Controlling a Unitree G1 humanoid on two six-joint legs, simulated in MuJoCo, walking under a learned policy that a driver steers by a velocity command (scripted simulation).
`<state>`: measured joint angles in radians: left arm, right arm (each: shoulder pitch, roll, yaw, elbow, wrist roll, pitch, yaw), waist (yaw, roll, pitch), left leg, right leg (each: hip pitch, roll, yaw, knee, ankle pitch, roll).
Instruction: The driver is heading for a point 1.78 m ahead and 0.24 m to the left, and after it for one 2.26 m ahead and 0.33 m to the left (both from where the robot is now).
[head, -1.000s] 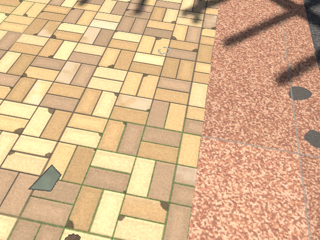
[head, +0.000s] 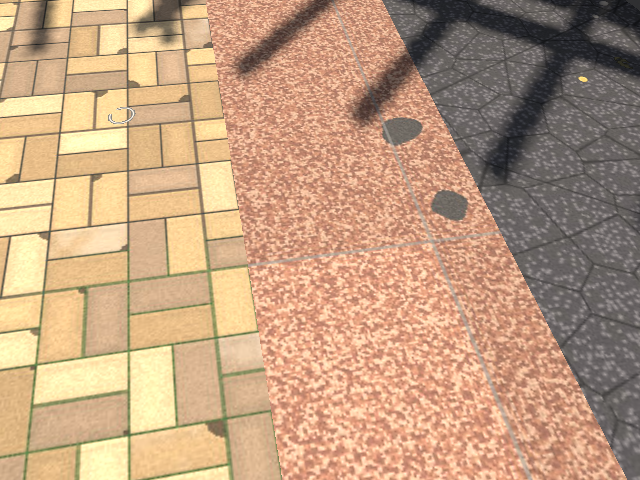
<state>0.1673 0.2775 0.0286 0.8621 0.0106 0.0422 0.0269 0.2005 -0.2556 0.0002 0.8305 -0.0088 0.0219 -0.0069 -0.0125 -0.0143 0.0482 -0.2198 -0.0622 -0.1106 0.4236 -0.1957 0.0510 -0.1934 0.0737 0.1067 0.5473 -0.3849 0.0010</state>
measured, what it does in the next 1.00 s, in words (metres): walks ahead: right foot, then left foot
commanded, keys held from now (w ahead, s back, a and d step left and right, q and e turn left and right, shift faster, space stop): q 0.06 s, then w+q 0.50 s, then w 0.04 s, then w+e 0.40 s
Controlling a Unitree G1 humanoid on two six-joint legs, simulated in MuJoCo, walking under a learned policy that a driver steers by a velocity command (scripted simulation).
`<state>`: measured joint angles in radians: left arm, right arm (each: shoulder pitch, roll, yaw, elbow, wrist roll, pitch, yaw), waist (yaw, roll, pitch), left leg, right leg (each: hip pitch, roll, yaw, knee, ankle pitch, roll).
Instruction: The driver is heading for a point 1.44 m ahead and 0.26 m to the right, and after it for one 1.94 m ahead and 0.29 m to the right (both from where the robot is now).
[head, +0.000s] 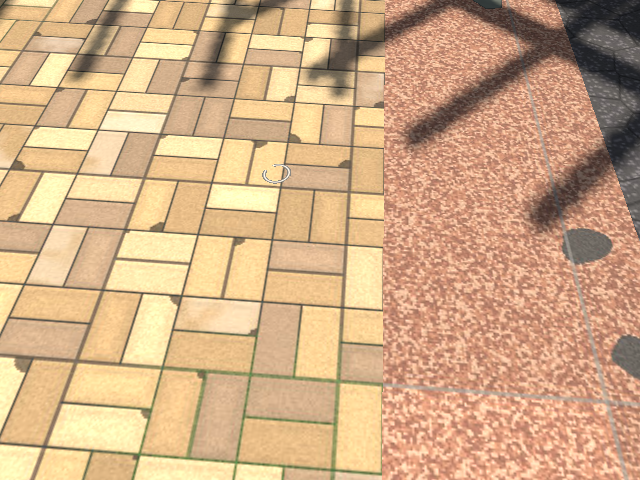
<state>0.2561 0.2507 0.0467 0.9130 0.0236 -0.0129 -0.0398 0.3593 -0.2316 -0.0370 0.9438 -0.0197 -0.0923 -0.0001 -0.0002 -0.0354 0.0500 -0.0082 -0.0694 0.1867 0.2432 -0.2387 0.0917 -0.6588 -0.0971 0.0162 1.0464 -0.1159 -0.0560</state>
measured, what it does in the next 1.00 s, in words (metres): walks ahead, turning right: right foot, then left foot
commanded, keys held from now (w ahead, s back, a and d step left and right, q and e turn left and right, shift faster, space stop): w+e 0.62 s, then w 0.02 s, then w+q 0.36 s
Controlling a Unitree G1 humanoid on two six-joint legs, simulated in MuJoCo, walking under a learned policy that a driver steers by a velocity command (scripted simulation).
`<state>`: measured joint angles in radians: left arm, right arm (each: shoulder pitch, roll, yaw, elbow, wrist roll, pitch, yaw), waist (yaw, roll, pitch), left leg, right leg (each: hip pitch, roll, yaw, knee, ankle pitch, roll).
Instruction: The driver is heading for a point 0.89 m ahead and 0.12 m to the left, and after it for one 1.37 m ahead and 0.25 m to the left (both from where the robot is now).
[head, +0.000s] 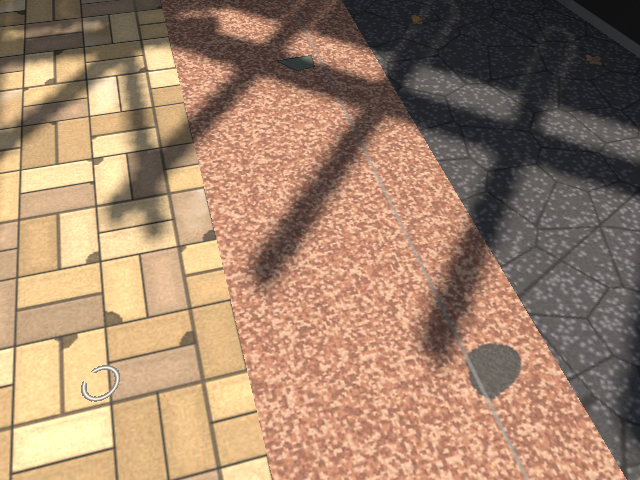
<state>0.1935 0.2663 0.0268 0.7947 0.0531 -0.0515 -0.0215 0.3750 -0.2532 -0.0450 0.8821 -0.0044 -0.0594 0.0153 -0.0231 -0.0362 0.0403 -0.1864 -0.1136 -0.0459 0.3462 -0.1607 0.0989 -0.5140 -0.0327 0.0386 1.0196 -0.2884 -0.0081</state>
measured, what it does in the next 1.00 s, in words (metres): walks ahead, turning left: right foot, then left foot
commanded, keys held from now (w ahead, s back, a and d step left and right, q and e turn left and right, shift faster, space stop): w+q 0.64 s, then w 0.06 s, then w+e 0.30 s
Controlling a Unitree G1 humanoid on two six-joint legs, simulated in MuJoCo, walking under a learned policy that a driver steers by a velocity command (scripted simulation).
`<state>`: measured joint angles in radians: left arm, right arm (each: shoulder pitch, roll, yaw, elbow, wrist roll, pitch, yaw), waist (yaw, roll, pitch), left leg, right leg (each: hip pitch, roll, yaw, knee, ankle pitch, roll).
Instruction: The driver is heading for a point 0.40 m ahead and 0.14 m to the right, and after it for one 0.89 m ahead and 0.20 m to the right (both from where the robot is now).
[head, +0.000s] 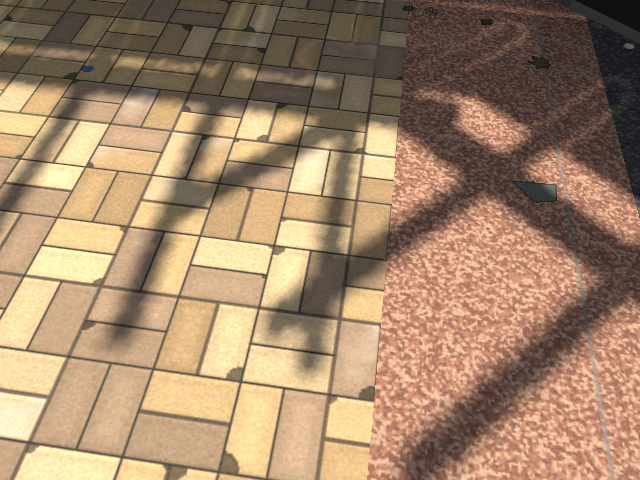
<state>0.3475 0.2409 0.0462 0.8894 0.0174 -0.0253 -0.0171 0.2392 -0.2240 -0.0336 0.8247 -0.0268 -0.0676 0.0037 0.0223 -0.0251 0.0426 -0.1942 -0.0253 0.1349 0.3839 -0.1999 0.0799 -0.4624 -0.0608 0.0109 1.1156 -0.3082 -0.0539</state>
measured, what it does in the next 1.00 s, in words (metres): walks ahead, turning right: right foot, then left foot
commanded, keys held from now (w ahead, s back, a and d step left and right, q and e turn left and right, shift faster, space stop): w+e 0.66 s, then w+q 0.34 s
